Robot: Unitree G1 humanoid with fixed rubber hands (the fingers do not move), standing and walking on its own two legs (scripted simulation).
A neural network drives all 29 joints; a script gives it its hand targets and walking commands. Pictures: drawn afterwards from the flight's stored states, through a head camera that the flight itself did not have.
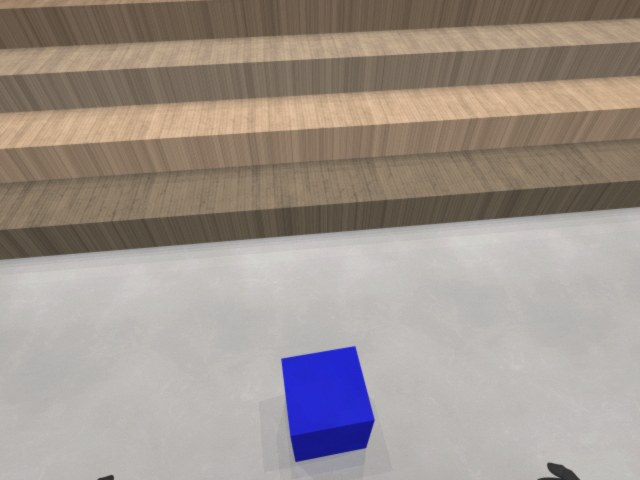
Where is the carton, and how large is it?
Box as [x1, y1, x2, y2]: [281, 346, 374, 461]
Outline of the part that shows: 354,346 281,359 289,429 295,461 363,448 366,446 374,419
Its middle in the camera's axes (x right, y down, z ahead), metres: +0.02 +0.48 +1.09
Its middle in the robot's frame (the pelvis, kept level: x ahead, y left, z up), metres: +0.45 +0.00 -0.66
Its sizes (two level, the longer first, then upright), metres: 0.210 0.200 0.250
